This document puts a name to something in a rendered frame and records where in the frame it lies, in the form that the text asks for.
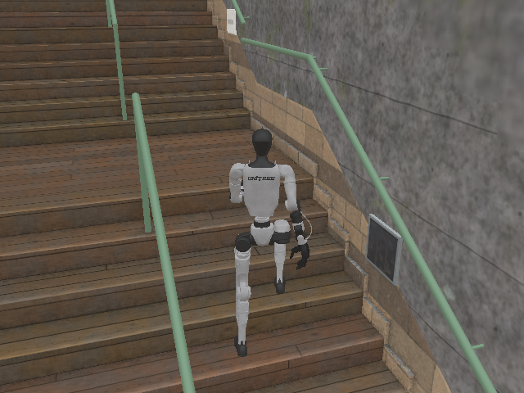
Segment stairs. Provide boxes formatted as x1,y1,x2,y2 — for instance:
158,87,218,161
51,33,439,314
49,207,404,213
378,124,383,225
0,0,251,147
0,179,408,393

